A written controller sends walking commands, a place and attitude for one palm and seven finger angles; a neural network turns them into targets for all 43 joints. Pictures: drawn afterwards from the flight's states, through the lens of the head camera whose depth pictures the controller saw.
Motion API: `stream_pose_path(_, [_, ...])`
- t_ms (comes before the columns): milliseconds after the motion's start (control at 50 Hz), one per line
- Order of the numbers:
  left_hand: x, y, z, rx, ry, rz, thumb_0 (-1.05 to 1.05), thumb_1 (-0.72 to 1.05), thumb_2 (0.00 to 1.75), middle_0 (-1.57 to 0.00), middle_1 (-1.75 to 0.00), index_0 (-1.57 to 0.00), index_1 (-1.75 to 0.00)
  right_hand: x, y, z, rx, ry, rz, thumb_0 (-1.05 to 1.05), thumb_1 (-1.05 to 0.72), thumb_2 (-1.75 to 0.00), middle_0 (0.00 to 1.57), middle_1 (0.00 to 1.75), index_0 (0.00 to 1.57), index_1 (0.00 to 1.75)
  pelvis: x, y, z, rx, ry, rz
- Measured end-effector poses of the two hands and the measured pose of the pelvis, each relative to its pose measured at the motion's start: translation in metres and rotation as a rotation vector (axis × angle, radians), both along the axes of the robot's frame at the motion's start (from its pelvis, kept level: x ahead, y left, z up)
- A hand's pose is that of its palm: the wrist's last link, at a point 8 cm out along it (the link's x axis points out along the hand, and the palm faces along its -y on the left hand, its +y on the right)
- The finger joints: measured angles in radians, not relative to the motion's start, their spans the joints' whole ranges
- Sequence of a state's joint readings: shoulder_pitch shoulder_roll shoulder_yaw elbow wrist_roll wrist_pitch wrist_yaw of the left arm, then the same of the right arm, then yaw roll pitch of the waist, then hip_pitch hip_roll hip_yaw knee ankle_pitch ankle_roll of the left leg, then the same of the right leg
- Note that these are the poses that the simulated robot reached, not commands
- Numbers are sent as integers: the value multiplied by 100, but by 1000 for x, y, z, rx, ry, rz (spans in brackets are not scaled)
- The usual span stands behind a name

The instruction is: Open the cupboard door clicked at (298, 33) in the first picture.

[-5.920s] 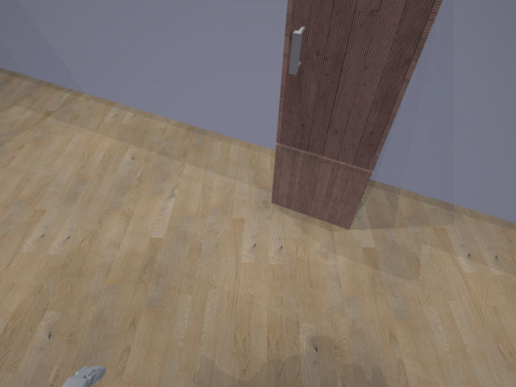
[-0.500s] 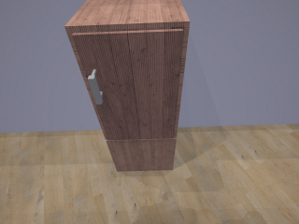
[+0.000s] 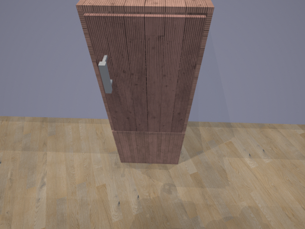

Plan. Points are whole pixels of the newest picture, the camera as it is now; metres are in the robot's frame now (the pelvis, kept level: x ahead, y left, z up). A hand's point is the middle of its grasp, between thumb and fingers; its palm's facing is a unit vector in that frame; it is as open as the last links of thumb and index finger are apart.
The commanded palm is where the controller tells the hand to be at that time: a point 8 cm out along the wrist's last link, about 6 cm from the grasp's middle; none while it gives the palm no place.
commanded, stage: look again from close up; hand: left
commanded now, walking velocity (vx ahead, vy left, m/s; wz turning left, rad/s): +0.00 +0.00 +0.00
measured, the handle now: (107, 74) +0.61 +0.20 +0.06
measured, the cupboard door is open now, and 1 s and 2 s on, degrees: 0 0 0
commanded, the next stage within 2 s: shuffle to correct the standing spot in 0.32 s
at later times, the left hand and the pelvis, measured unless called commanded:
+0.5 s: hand out of the picture +0.01 +0.21 -0.17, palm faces -0.02 -0.98 -0.20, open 7.4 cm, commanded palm none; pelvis +0.00 +0.03 +0.00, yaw -1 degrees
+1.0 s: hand out of the picture +0.01 +0.17 -0.19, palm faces +0.04 -0.99 -0.14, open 7.4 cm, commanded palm none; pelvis +0.08 +0.02 -0.01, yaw -2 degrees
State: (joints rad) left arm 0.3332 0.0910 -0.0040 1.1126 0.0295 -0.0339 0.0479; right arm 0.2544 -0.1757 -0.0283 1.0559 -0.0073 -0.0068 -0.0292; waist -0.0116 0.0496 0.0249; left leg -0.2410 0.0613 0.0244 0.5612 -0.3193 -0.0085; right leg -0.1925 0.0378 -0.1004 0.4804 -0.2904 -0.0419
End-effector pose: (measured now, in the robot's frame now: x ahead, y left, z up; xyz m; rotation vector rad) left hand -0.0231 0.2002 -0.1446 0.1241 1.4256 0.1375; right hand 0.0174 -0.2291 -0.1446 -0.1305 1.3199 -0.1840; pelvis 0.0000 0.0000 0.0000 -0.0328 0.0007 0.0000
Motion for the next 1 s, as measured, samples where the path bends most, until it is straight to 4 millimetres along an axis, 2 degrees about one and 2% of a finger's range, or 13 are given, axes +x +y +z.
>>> stream_pose_path(180, [30,44,3,44,-92,-17,1,90,90,-20,-30,-20,-30,-7,23,3,-7,-13,21,1,-95,-90,20,30,20,30,-1,19,1,26,-17,-13])
stream_pose_path(320, [38,60,7,56,-102,-44,1,90,90,-20,-29,-20,-30,-24,37,4,9,22,16,1,-94,-90,20,30,20,30,-5,28,3,32,-15,-20])
stream_pose_path(520, [25,57,3,33,-42,-50,1,90,90,-20,-29,-20,-30,-39,47,2,31,78,4,0,-92,-90,20,30,20,30,-3,32,3,40,-6,-24])
stream_pose_path(700, [22,34,0,14,23,-34,1,90,90,-20,-29,-20,-30,-34,30,-6,42,125,-27,0,-91,-90,20,30,20,30,22,15,-4,40,14,-28])
stream_pose_path(760, [23,26,-4,10,23,1,1,90,90,-20,-29,-20,-30,-19,22,-7,33,138,-10,0,-91,-90,20,30,20,30,34,9,-7,29,22,-10])
stream_pose_path(800, [19,21,-5,3,32,28,1,90,90,-20,-30,-20,-30,-1,17,-4,21,134,11,0,-91,-90,20,30,20,30,43,8,-6,26,24,-2])
stream_pose_path(920, [8,15,-11,-40,152,55,0,90,90,-20,-30,-20,-30,86,12,5,-42,-15,51,1,-93,-90,20,30,20,30,70,17,-9,20,16,-14])
stream_pose_path(960, [14,18,-16,-46,181,54,1,90,90,-20,-30,-20,-30,108,15,5,-59,-71,51,1,-93,-90,20,30,20,30,78,20,-12,25,12,-23])
stream_pose_path(1000, [28,23,-16,-35,174,43,1,90,90,-20,-30,-20,-30,124,19,9,-55,-106,49,0,-92,-90,20,30,20,30,83,21,-10,39,8,-39])
